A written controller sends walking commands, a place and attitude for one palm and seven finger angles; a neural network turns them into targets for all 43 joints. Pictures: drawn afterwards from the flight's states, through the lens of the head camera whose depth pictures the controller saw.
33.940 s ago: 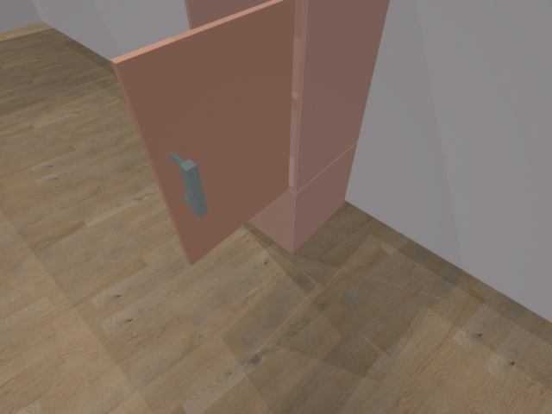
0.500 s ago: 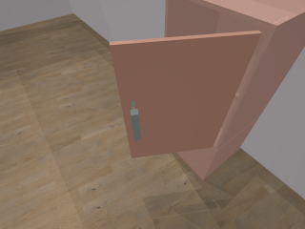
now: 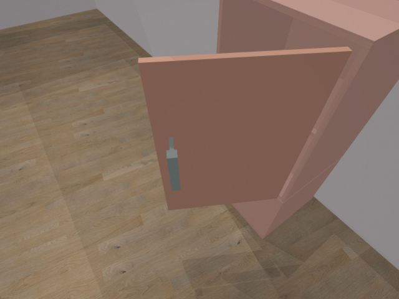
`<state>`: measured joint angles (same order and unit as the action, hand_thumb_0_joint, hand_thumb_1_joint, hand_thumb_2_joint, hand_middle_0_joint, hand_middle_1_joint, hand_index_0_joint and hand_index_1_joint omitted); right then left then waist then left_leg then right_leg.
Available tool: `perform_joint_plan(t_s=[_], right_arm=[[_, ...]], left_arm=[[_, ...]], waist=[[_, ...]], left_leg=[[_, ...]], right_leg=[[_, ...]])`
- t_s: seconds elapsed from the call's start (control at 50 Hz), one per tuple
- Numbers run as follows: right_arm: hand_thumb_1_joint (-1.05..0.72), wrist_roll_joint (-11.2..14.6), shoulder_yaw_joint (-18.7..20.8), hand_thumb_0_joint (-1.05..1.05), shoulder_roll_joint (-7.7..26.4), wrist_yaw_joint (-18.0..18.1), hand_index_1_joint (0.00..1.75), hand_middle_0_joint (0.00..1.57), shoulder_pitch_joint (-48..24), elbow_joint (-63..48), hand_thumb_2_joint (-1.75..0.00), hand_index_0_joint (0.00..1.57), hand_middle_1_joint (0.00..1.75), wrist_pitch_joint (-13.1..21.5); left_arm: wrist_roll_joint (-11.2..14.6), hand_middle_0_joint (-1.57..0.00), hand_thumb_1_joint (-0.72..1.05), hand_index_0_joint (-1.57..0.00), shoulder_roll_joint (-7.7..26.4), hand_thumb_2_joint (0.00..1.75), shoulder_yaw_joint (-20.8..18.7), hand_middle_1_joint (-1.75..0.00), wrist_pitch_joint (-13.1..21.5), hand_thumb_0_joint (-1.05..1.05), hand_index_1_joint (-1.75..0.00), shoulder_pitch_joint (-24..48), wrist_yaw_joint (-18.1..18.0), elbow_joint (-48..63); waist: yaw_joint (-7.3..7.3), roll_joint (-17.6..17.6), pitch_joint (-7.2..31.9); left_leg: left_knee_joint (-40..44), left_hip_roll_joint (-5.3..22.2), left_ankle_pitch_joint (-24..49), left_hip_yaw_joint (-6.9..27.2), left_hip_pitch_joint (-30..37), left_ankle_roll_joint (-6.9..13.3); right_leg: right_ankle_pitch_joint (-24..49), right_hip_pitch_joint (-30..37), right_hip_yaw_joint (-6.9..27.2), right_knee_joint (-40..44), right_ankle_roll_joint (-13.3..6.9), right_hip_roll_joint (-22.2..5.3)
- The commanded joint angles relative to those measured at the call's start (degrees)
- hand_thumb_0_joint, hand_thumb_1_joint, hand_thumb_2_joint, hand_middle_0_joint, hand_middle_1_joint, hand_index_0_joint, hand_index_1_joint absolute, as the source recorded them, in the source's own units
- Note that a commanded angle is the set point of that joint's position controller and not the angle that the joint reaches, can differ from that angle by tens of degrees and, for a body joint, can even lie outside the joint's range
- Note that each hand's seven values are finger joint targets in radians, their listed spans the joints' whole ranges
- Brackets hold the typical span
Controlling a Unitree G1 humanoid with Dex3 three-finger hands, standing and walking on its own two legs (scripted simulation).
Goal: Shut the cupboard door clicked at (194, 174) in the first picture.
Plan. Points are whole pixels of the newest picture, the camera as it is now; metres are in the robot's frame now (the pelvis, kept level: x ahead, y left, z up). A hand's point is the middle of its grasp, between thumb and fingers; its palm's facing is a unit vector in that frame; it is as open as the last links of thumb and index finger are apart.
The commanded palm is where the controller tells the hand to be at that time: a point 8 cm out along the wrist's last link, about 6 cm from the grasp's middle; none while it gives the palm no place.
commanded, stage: look again from close up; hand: left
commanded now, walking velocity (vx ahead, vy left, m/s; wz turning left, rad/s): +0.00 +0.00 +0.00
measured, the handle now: (173, 164) +0.44 +0.10 -0.03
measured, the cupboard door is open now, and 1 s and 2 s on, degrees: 61 61 61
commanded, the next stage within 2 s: shuffle to correct the standing spot in 0.10 s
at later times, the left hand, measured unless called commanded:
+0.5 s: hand out of the picture +0.00 +0.14 -0.18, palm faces +0.05 -0.98 -0.17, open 7.4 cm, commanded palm none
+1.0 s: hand out of the picture -0.04 +0.04 -0.20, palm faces +0.23 -0.97 -0.10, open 7.4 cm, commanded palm none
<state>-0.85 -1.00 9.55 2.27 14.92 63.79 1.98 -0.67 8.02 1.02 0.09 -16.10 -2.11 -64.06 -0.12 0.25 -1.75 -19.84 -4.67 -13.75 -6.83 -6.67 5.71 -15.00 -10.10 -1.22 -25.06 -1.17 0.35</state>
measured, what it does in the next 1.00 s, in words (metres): lifts its left foot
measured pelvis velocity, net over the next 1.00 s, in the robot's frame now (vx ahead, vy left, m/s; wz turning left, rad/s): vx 0.01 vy -0.10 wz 0.18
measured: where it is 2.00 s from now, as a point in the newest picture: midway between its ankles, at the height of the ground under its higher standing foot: outside the picture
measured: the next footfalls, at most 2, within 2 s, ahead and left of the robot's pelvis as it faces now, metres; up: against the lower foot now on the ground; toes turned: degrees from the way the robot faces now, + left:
left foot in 1.04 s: +0.03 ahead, -0.01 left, +0.00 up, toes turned +17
right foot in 1.44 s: +0.05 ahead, -0.33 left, +0.00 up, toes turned +8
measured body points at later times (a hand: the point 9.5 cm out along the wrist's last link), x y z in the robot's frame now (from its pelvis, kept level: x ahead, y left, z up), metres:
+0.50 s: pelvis +0.02 -0.03 +0.00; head +0.04 -0.02 +0.45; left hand +0.00 +0.19 -0.17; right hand +0.01 -0.24 -0.16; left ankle -0.03 +0.05 -0.74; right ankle -0.02 -0.11 -0.74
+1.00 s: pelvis +0.01 -0.10 -0.02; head +0.03 -0.06 +0.43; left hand -0.05 +0.09 -0.19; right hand +0.06 -0.32 -0.17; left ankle -0.03 -0.02 -0.73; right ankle -0.02 -0.11 -0.74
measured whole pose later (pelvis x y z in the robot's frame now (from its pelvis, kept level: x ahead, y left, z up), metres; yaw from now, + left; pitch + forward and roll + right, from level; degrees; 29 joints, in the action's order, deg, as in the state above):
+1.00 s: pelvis +0.01 -0.10 -0.02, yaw +10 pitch +0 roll -2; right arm -1.0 2.3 6.1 4.6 14.4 63.0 -1.8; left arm -2.3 6.2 -1.8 -2.1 -20.2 -1.9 -59.4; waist 0.6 -1.9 -3.1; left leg -46.7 2.7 -28.1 -4.9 -19.5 2.4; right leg -18.7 -9.0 -14.5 -26.0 -9.0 7.9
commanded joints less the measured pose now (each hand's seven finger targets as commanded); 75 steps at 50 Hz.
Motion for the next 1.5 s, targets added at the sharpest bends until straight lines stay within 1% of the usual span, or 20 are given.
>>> perform_joint_plan(t_s=[0.0,0.24,0.52,0.62,0.72,0.84,0.92,0.96,0.98,1.0,1.02,1.04,1.08,1.16,1.28,1.34,1.36,1.4,1.44,1.48], right_arm=[[-0.9,0.2,0.7,0.0,5.2,0.4,0.3,0.2,4.5,-0.7,-0.9,0.2,0.3,0.5],[-0.9,0.2,0.6,0.0,4.0,0.6,0.3,0.2,4.7,0.7,-0.9,0.2,0.3,0.6],[-0.9,-0.4,2.7,0.0,5.4,2.1,0.3,0.2,7.0,1.4,-0.9,0.2,0.3,-0.7],[-0.9,-0.4,3.2,0.0,4.5,2.1,0.3,0.2,6.6,0.9,-0.9,0.2,0.3,-1.0],[-0.9,-0.1,3.0,0.0,1.4,1.9,0.3,0.2,6.8,0.1,-0.9,0.2,0.3,-2.0],[-0.9,0.1,3.9,0.0,0.8,2.2,0.3,0.2,3.8,-1.5,-0.9,0.2,0.3,-3.5],[-0.9,0.1,3.9,0.0,0.6,2.3,0.3,0.2,4.9,-2.0,-0.9,0.2,0.3,-3.6],[-0.9,0.2,4.4,0.0,1.5,2.8,0.3,0.2,11.3,-0.8,-0.9,0.2,0.3,-3.5],[-0.9,0.1,5.2,0.0,3.3,3.3,0.3,0.2,19.8,1.5,-0.9,0.2,0.3,-3.1],[-0.9,-0.5,6.2,0.0,6.6,4.0,0.3,0.2,27.3,3.0,-0.9,0.2,0.3,-2.4],[-0.9,0.0,5.2,0.0,8.7,4.4,0.3,0.2,20.6,0.1,-0.9,0.2,0.3,-2.6],[-0.9,0.1,4.8,0.0,8.5,3.4,0.3,0.2,10.3,-4.0,-0.9,0.2,0.3,-2.1],[-0.9,-0.9,4.4,0.0,7.5,2.8,0.3,0.2,-1.2,-7.6,-0.9,0.2,0.3,-0.5],[-0.9,-1.6,4.1,0.0,7.2,1.4,0.3,0.2,1.8,-6.8,-0.9,0.2,0.3,-0.6],[-0.9,-2.0,7.1,0.0,12.1,0.2,0.3,0.2,6.4,-6.6,-0.9,0.2,0.3,-2.5],[-0.9,-1.8,7.6,0.0,12.6,0.1,0.3,0.2,3.9,-7.7,-0.9,0.2,0.3,-2.9],[-0.9,-1.4,7.1,0.0,10.6,-0.2,0.3,0.2,3.4,-8.1,-0.9,0.2,0.3,-2.7],[-0.9,-0.3,4.6,0.0,1.1,-0.7,0.3,0.2,2.0,-11.2,-0.9,0.2,0.3,-2.8],[-0.9,0.0,4.4,0.0,1.5,-1.4,0.3,0.2,0.9,-11.6,-0.9,0.2,0.3,-2.5],[-0.9,0.0,4.6,0.0,3.3,-1.5,0.3,0.2,1.1,-9.7,-0.9,0.2,0.3,-2.9]], left_arm=[[0.2,-0.2,0.9,-0.2,5.2,0.9,-0.6,-0.3,0.9,0.0,-0.3,-2.9,-0.3,1.8],[0.2,-0.2,0.9,-0.2,4.2,0.9,-0.3,-0.3,1.0,0.0,-0.3,-4.4,-0.4,0.9],[-0.6,-0.2,0.9,-0.2,3.0,0.9,-1.8,-0.3,-0.9,0.0,-0.3,-7.1,0.1,2.3],[-0.7,-0.2,0.9,-0.2,2.9,0.9,-2.4,-0.3,-1.1,0.0,-0.3,-8.8,-0.1,3.1],[-0.7,-0.2,0.9,-0.2,4.4,0.9,-2.9,-0.3,-1.3,0.0,-0.3,-10.2,-0.3,3.7],[-1.4,-0.2,0.9,-0.2,3.6,0.9,-3.4,-0.3,-1.7,0.0,-0.3,-9.5,-0.6,5.6],[-1.8,-0.2,0.9,-0.2,4.9,0.9,-3.9,-0.3,-1.6,0.0,-0.3,-8.9,-0.4,6.5],[-1.5,-0.2,0.9,-0.2,5.6,0.9,-4.5,-0.3,-2.0,0.0,-0.3,-5.4,0.0,7.8],[-0.9,-0.2,0.9,-0.2,6.6,0.9,-5.1,-0.3,-2.2,0.0,-0.3,-1.8,0.4,9.0],[0.0,-0.2,0.9,-0.2,5.6,0.9,-5.3,-0.3,-2.5,0.0,-0.3,0.2,0.6,10.5],[0.3,-0.2,0.9,-0.2,3.7,0.9,-4.7,-0.3,-3.0,0.0,-0.3,-5.8,0.4,10.5],[-0.7,-0.2,0.9,-0.2,6.4,0.9,-5.5,-0.3,-3.6,0.0,-0.3,-5.0,0.3,12.0],[-2.0,-0.2,0.9,-0.2,5.1,0.9,-5.8,-0.3,-4.1,0.0,-0.3,-3.8,1.3,11.9],[-1.3,-0.2,0.9,-0.2,1.7,0.9,-4.9,-0.3,-4.2,0.0,-0.3,-4.7,2.6,10.1],[-0.6,-0.2,0.9,-0.2,3.7,0.9,-4.9,-0.3,-3.4,0.0,-0.3,2.4,2.8,12.7],[-0.3,-0.2,0.9,-0.2,4.7,0.9,-5.1,-0.3,-1.7,0.0,-0.3,-0.6,2.9,11.9],[-0.4,-0.2,0.9,-0.2,6.6,0.9,-5.3,-0.3,-0.8,0.0,-0.3,-4.3,2.6,10.3],[-0.9,-0.2,0.9,-0.2,14.6,0.9,-5.9,-0.3,0.8,0.0,-0.3,-7.9,1.0,8.1],[-1.3,-0.2,0.9,-0.2,13.1,0.9,-4.6,-0.3,0.8,0.0,-0.3,-4.2,0.9,9.5],[-1.2,-0.2,0.9,-0.2,12.9,0.9,-5.0,-0.3,2.0,0.0,-0.3,-1.6,0.4,8.8]], waist=[[-0.24,0.2,-0.2],[-0.07,-1.7,-1.0],[-0.3,1.7,-1.8],[0.03,-0.2,0.0],[0.09,-8.2,0.9],[0.7,-2.2,-3.2],[0.01,-0.6,-2.7],[-3.58,-3.4,-1.6],[-7.67,-4.0,0.0],[-11.3,5.8,2.0],[-6.32,20.3,3.1],[-2.58,9.4,-0.5],[2.05,5.1,-5.6],[1.59,5.8,-6.5],[-2.96,14.6,-0.7],[-0.77,14.2,3.0],[0.82,8.4,5.2],[2.63,-21.2,6.9],[1.33,-5.6,3.6],[0.85,-21.2,1.0]], left_leg=[[2.8,11.7,18.2,9.8,1.8,-2.4],[1.9,12.0,17.8,10.2,1.4,-2.1],[-0.3,17.1,22.2,17.7,-1.1,1.8],[-3.5,14.1,17.1,14.4,-6.5,0.0],[-13.6,6.7,-1.6,4.6,-12.3,-3.4],[-36.4,7.5,-16.6,2.5,-19.9,-4.1],[-30.3,7.5,-15.3,1.7,-18.3,-3.6],[-18.2,6.4,-11.9,-1.1,-10.7,-2.8],[-7.6,6.8,-3.6,-0.8,1.1,-0.8],[5.7,18.2,4.1,11.6,7.6,5.1],[3.7,36.4,16.4,36.4,1.4,13.6],[4.2,38.8,19.5,35.3,-7.8,14.6],[5.9,29.4,6.1,24.1,-18.1,7.6],[6.0,19.5,3.1,10.4,-19.7,1.9],[3.3,20.1,0.1,12.6,-7.1,1.1],[-5.1,18.1,4.1,10.7,-7.6,-1.8],[-11.0,14.5,2.7,7.8,-10.1,-4.1],[-27.3,5.9,-22.8,3.4,-24.9,-7.5],[-28.8,6.8,-18.4,6.6,-20.8,-6.1],[-32.9,6.9,-15.8,6.0,-23.7,-7.3]], right_leg=[[11.6,-1.0,6.7,2.5,-1.9,-6.3],[12.6,0.8,5.1,3.1,-1.6,-6.0],[6.6,-3.2,0.2,-2.9,-1.2,-4.1],[14.0,2.1,0.8,-1.5,-1.7,-5.4],[26.5,6.4,4.5,3.1,-2.9,-11.0],[30.3,3.6,5.1,8.1,-8.2,-14.1],[31.2,3.4,4.8,8.1,-2.4,-12.1],[41.1,1.4,0.1,5.1,5.5,-8.1],[45.1,-5.0,-4.3,-3.1,11.8,-4.3],[30.5,-12.5,-8.1,-27.5,16.2,0.1],[-17.8,-21.4,1.7,-53.4,10.7,2.7],[-17.7,-21.2,9.2,-56.5,2.8,-1.2],[-8.2,-20.7,9.2,-52.9,2.2,-2.3],[-2.4,-16.6,1.0,-42.6,4.3,-1.8],[-10.9,-15.3,-4.4,-20.3,5.8,-2.0],[-6.5,-5.6,-5.2,-3.7,4.8,-0.5],[0.0,1.0,-4.1,3.3,4.7,-0.9],[17.8,8.4,16.3,8.5,1.5,-20.0],[18.7,1.4,13.9,7.4,-4.4,-21.1],[31.2,3.0,15.2,4.5,-4.6,-18.4]])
